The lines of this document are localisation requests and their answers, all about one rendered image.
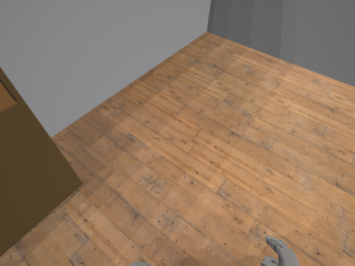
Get drawer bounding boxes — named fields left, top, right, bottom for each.
left=0, top=82, right=16, bottom=112

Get right robot hand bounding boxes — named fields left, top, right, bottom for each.
left=261, top=236, right=300, bottom=266

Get cabinet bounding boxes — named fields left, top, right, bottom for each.
left=0, top=67, right=83, bottom=257

